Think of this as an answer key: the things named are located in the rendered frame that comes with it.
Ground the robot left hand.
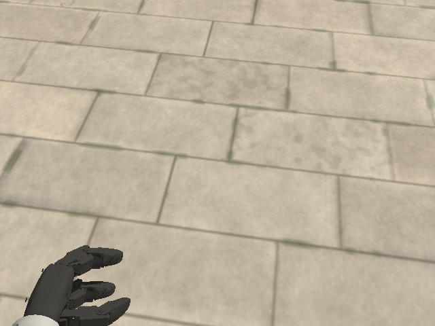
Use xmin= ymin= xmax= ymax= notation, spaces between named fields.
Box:
xmin=24 ymin=245 xmax=131 ymax=326

